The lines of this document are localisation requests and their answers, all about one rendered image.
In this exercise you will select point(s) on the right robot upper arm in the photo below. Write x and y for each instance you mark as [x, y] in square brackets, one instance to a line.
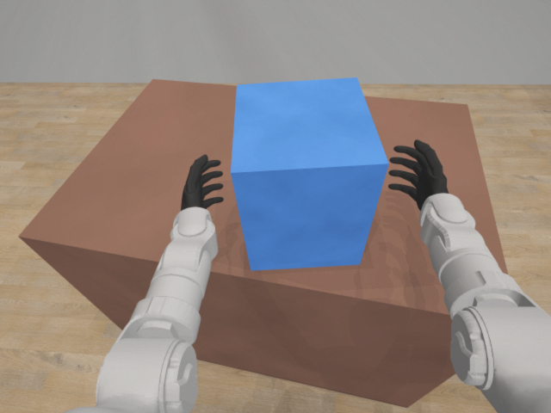
[505, 351]

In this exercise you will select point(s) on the carton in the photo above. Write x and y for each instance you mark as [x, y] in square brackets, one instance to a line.
[307, 170]

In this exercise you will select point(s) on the robot right forearm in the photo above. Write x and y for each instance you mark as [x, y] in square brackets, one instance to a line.
[465, 267]

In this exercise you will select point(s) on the robot right hand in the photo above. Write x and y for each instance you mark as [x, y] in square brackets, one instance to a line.
[429, 178]

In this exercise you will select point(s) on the robot left hand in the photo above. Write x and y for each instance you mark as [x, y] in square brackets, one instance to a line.
[194, 192]

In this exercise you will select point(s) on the pedestal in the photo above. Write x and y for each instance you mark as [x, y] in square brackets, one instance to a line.
[379, 330]

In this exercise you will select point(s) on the left robot upper arm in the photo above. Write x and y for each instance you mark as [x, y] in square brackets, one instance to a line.
[147, 375]

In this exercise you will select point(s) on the robot left forearm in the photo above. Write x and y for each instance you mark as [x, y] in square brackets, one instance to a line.
[171, 307]

